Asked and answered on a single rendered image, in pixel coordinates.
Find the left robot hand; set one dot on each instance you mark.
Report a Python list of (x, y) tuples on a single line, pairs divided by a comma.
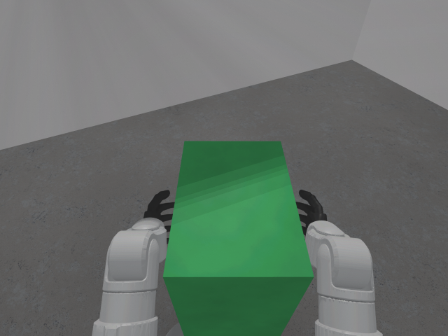
[(155, 208)]

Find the right robot forearm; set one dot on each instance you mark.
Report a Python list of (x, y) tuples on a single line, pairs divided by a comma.
[(345, 282)]

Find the right robot hand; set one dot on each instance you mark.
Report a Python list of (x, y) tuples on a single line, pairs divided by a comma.
[(314, 211)]

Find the left robot forearm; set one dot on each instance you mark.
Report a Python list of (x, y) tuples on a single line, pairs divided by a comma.
[(131, 279)]

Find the carton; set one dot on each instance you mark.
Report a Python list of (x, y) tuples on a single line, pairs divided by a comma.
[(237, 262)]

